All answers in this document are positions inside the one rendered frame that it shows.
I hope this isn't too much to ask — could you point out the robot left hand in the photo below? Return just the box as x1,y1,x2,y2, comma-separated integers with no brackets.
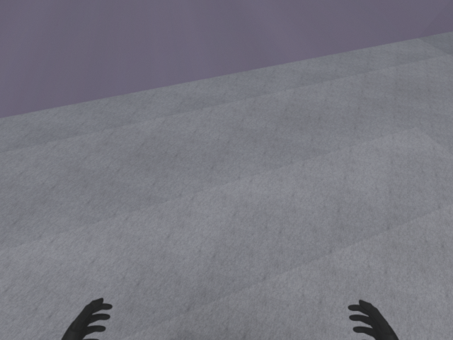
61,298,113,340

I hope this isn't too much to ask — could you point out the robot right hand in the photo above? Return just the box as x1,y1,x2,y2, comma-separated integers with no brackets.
348,300,399,340

